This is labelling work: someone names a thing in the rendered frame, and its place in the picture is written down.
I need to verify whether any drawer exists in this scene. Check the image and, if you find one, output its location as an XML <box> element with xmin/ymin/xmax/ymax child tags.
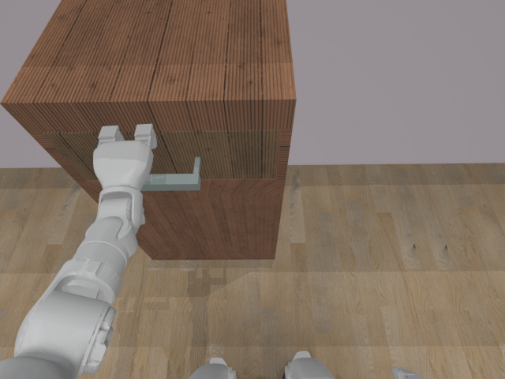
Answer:
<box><xmin>43</xmin><ymin>129</ymin><xmax>279</xmax><ymax>180</ymax></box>

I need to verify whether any left robot forearm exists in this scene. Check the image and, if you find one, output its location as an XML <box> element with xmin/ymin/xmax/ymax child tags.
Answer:
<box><xmin>14</xmin><ymin>186</ymin><xmax>143</xmax><ymax>357</ymax></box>

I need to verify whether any robot left hand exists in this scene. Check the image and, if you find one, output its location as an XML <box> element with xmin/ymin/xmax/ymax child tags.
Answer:
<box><xmin>93</xmin><ymin>124</ymin><xmax>157</xmax><ymax>225</ymax></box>

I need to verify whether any left robot shin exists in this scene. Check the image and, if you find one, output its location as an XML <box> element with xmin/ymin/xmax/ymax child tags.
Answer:
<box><xmin>209</xmin><ymin>358</ymin><xmax>228</xmax><ymax>367</ymax></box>

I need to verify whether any left robot thigh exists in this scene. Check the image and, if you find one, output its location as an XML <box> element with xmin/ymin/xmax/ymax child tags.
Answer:
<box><xmin>189</xmin><ymin>363</ymin><xmax>236</xmax><ymax>379</ymax></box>

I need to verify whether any robot left upper arm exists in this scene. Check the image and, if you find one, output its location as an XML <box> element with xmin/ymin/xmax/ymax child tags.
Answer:
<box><xmin>0</xmin><ymin>290</ymin><xmax>117</xmax><ymax>379</ymax></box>

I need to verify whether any cabinet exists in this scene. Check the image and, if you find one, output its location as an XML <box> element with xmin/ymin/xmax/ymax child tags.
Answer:
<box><xmin>0</xmin><ymin>0</ymin><xmax>297</xmax><ymax>260</ymax></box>

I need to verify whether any handle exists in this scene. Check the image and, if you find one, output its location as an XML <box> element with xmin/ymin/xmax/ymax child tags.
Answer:
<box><xmin>141</xmin><ymin>157</ymin><xmax>201</xmax><ymax>191</ymax></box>

